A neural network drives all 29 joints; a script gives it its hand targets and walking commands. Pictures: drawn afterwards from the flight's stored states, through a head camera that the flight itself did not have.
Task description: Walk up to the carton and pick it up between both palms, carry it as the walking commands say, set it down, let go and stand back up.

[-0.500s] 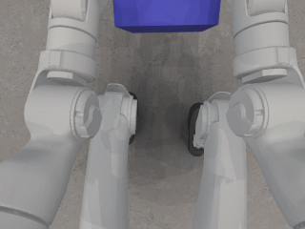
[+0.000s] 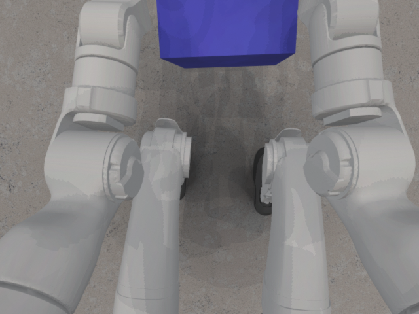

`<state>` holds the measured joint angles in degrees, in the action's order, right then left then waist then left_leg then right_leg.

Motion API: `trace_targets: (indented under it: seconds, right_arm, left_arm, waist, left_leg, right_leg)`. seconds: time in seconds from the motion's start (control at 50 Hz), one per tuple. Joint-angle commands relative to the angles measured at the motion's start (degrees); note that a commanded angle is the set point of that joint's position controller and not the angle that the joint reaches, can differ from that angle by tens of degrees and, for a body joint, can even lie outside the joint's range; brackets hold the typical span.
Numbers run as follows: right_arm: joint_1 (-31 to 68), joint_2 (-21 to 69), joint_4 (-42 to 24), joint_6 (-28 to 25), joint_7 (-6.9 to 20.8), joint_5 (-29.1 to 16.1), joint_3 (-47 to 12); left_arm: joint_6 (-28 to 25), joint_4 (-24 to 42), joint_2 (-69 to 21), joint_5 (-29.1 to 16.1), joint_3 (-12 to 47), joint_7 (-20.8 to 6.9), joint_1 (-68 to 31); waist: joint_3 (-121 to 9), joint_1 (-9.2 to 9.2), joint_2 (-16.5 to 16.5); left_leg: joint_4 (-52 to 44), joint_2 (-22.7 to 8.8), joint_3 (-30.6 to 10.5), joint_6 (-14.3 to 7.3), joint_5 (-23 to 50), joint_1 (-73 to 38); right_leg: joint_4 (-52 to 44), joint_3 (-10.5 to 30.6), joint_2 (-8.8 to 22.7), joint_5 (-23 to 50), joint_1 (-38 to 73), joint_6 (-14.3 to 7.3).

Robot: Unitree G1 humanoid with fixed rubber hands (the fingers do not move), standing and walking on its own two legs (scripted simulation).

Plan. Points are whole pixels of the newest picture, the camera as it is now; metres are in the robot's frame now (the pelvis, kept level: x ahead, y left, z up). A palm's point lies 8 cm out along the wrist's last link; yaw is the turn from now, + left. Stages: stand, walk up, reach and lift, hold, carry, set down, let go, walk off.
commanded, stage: reach and lift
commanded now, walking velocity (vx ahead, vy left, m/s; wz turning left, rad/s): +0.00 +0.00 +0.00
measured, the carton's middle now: (227, 3) +0.57 +0.02 -0.18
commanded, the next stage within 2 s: none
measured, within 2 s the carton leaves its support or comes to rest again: neither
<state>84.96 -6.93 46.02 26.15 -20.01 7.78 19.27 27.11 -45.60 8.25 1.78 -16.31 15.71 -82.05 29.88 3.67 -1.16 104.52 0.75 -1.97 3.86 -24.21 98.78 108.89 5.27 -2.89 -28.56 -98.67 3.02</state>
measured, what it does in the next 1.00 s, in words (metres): rises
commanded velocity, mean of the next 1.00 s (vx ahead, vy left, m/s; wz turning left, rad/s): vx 0.00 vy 0.00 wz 0.00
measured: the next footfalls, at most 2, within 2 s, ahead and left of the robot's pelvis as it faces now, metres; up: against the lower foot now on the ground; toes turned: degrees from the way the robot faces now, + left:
none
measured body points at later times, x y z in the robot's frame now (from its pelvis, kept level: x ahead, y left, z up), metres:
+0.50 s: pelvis +0.00 +0.00 +0.05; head +0.28 +0.00 +0.39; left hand +0.53 +0.17 +0.00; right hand +0.56 -0.11 +0.01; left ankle +0.18 +0.14 -0.44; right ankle +0.16 -0.13 -0.44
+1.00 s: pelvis +0.05 -0.01 +0.13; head +0.20 -0.02 +0.55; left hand +0.50 +0.16 +0.14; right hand +0.53 -0.12 +0.14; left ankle +0.18 +0.14 -0.44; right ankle +0.15 -0.13 -0.44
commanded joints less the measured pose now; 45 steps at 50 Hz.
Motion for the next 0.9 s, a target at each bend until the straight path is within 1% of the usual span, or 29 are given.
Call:
trace_targets:
  seconds: [0.0, 0.14, 0.22, 0.3, 0.36, 0.42, 0.46, 0.52, 0.58, 0.62, 0.7, 0.72, 0.78, 0.88]
  right_arm:
    - [39.98, 68.56, -11.12, -1.45, 30.90, -13.23, -28.85]
    - [36.42, 69.36, -6.78, -1.16, 31.18, -11.18, -26.04]
    - [34.06, 69.84, -5.56, -1.02, 31.70, -10.36, -24.73]
    - [33.73, 70.35, -8.49, -1.14, 31.93, -11.44, -26.35]
    - [34.41, 70.75, -12.15, -1.14, 31.69, -13.45, -29.36]
    - [35.03, 70.48, -13.06, -0.98, 31.45, -14.37, -31.10]
    - [34.89, 70.72, -12.23, -0.87, 31.35, -14.29, -31.19]
    - [33.60, 71.25, -9.49, -0.84, 31.23, -13.30, -29.62]
    - [31.86, 71.73, -5.99, -0.65, 31.39, -11.74, -27.13]
    - [30.46, 72.38, -5.03, -0.50, 31.48, -10.90, -25.94]
    - [26.43, 72.86, -0.04, -0.23, 32.14, -8.04, -22.61]
    - [25.53, 73.31, 0.19, -0.32, 32.35, -7.75, -22.54]
    - [22.33, 74.16, 0.54, -0.75, 32.73, -7.09, -22.94]
    - [14.30, 74.91, 4.91, -2.06, 32.74, -3.51, -19.43]
  left_arm:
    - [-3.10, 21.78, -64.07, -10.88, 22.82, -26.66, -47.30]
    - [-2.78, 18.53, -65.67, -9.69, 21.66, -26.66, -45.03]
    - [-2.60, 17.48, -66.75, -9.20, 21.43, -26.80, -43.43]
    - [-2.54, 19.84, -68.16, -10.36, 23.45, -26.79, -42.61]
    - [-2.44, 23.69, -68.60, -12.16, 26.16, -26.53, -43.22]
    - [-2.10, 24.16, -68.20, -12.58, 27.17, -26.26, -42.74]
    - [-1.98, 23.36, -67.90, -12.26, 27.10, -26.15, -42.32]
    - [-2.00, 21.10, -68.15, -11.41, 25.93, -26.23, -41.60]
    - [-2.00, 17.55, -67.92, -9.85, 23.49, -26.55, -40.10]
    - [-2.04, 16.55, -67.70, -9.08, 22.25, -26.86, -39.15]
    - [-2.08, 11.00, -66.88, -6.01, 17.90, -27.75, -34.95]
    - [-2.22, 10.78, -66.97, -5.59, 17.51, -27.98, -33.99]
    - [-2.46, 10.63, -67.81, -5.08, 17.81, -28.56, -30.73]
    - [-3.07, 5.47, -69.38, -0.97, 13.72, -29.12, -21.19]
  waist:
    - [-149.13, 1.61, -4.98]
    - [-144.32, 0.84, -4.16]
    - [-143.36, 0.30, -3.42]
    - [-148.43, 0.05, -3.10]
    - [-154.06, -0.02, -3.01]
    - [-153.63, 0.23, -3.03]
    - [-150.87, 0.49, -3.05]
    - [-145.88, 0.56, -2.78]
    - [-140.84, 0.49, -2.83]
    - [-140.27, 0.64, -3.09]
    - [-130.84, 1.17, -3.53]
    - [-129.57, 1.42, -3.62]
    - [-125.37, 1.22, -3.38]
    - [-106.50, 0.90, -3.26]
  left_leg:
    - [-12.41, 8.03, 8.43, -1.51, 9.09, -42.05]
    - [-15.65, 7.95, 7.89, -1.35, 5.44, -43.41]
    - [-17.35, 7.97, 7.46, -1.25, 5.03, -45.44]
    - [-18.32, 8.18, 7.00, -1.04, 8.19, -49.82]
    - [-18.83, 8.31, 6.65, -0.82, 11.49, -53.83]
    - [-20.10, 8.23, 6.23, -0.76, 11.25, -54.96]
    - [-21.29, 8.13, 6.16, -0.84, 9.43, -54.48]
    - [-23.31, 8.01, 6.20, -0.94, 6.05, -53.38]
    - [-25.29, 7.90, 6.18, -1.24, 2.77, -52.10]
    - [-26.31, 8.08, 6.26, -1.44, 2.35, -52.23]
    - [-28.62, 7.93, 6.19, -2.01, -1.01, -48.83]
    - [-29.21, 7.93, 6.16, -2.15, -0.90, -48.87]
    - [-30.53, 7.97, 6.06, -2.12, 1.09, -49.50]
    - [-33.84, 8.04, 5.65, -2.44, 1.06, -46.47]
  right_leg:
    - [-17.80, -9.36, -6.70, 9.40, 43.47, -1.45]
    - [-20.95, -9.39, -6.55, 5.74, 42.71, -1.88]
    - [-22.50, -9.54, -6.57, 5.08, 42.76, -2.19]
    - [-23.44, -9.40, -6.83, 8.05, 46.34, -2.27]
    - [-23.90, -9.02, -7.04, 11.40, 50.67, -2.14]
    - [-25.07, -8.51, -6.97, 11.24, 52.11, -2.04]
    - [-26.36, -8.18, -6.79, 9.61, 52.14, -2.04]
    - [-28.67, -7.82, -6.45, 6.47, 51.92, -2.16]
    - [-30.92, -7.70, -6.08, 3.30, 51.14, -2.18]
    - [-32.08, -7.64, -5.91, 3.05, 52.40, -2.09]
    - [-34.61, -7.36, -5.49, -0.40, 49.81, -2.10]
    - [-35.28, -7.22, -5.47, -0.33, 49.93, -2.10]
    - [-36.94, -6.88, -5.56, 1.80, 50.35, -2.07]
    - [-41.11, -6.45, -5.48, 2.13, 46.49, -2.02]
